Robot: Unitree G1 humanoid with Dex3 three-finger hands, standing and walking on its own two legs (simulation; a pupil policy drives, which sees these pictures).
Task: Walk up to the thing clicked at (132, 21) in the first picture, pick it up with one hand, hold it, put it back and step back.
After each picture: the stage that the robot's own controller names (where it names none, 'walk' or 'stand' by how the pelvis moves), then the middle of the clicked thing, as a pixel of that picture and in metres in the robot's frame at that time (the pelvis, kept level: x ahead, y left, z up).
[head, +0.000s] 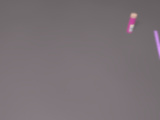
stand; (131, 23) +1.74 -0.59 -0.65
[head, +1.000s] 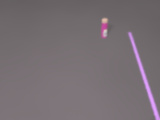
walk; (104, 28) +1.70 -0.10 -0.62
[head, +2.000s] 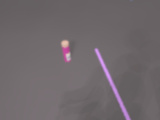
walk; (66, 51) +1.15 +0.24 -0.64
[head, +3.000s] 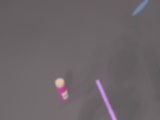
walk; (62, 90) +0.73 +0.28 -0.65
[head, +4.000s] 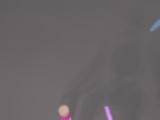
walk; (65, 117) +0.49 +0.21 -0.64
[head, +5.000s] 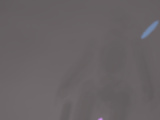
stand; out of the picture +0.40 +0.20 -0.65
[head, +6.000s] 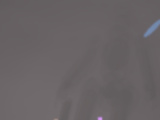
stand; out of the picture +0.39 +0.20 -0.65
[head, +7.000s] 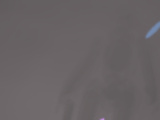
stand; out of the picture +0.40 +0.20 -0.66
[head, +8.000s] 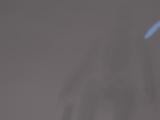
stand; out of the picture +0.38 +0.21 -0.66
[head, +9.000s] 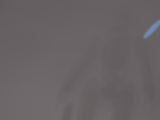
stand; out of the picture +0.38 +0.21 -0.66
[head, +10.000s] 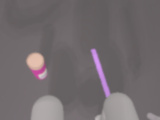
go down; (38, 68) +0.45 +0.20 -0.36
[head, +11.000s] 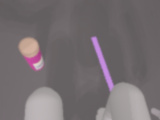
go down; (33, 56) +0.47 +0.21 -0.28
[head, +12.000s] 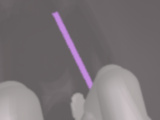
close in; out of the picture +0.47 +0.25 -0.18
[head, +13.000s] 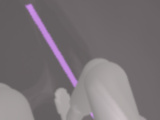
close; out of the picture +0.46 +0.27 -0.17
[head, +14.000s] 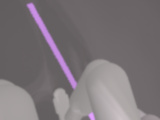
lift; out of the picture +0.44 +0.27 -0.17
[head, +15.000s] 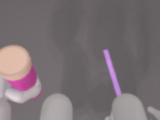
lift; (24, 78) +0.33 +0.21 -0.02
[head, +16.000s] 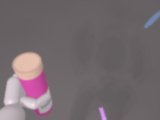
hold; (36, 88) +0.32 +0.17 +0.05
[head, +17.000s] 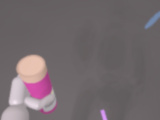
hold; (41, 89) +0.32 +0.16 +0.05
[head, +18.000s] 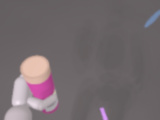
crouch; (43, 89) +0.32 +0.16 +0.04
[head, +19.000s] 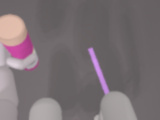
crouch; (21, 49) +0.45 +0.19 -0.04
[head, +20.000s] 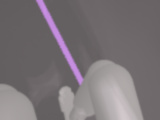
lower; out of the picture +0.46 +0.27 -0.18
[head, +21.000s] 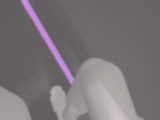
lower; out of the picture +0.47 +0.28 -0.18
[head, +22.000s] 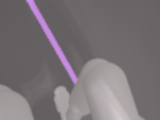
lower; out of the picture +0.47 +0.28 -0.17
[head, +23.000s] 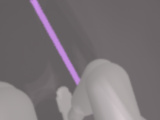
lower; out of the picture +0.45 +0.28 -0.17
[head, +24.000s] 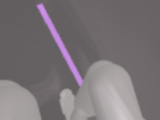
loosen; out of the picture +0.45 +0.24 -0.16
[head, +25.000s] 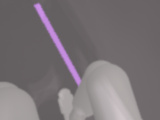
withdraw; out of the picture +0.46 +0.25 -0.18
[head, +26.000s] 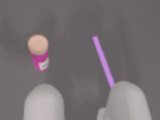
walk; (40, 55) +0.48 +0.19 -0.25
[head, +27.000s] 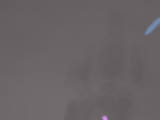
stand; out of the picture +0.39 +0.15 -0.59
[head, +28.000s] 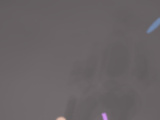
stand; out of the picture +0.40 +0.16 -0.60
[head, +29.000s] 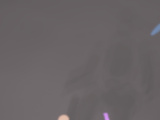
stand; out of the picture +0.42 +0.16 -0.62
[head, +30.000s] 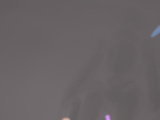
walk; out of the picture +0.42 +0.16 -0.65
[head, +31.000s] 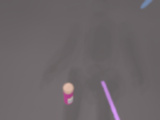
walk; (68, 94) +0.54 +0.10 -0.63
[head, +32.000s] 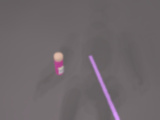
walk; (59, 64) +0.80 +0.20 -0.64
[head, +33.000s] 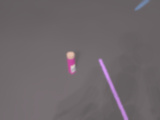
stand; (71, 63) +1.04 +0.19 -0.64
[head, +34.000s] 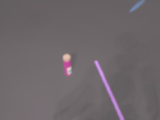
stand; (67, 65) +1.04 +0.20 -0.66
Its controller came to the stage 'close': yes
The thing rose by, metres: 0.69
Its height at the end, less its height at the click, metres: +0.00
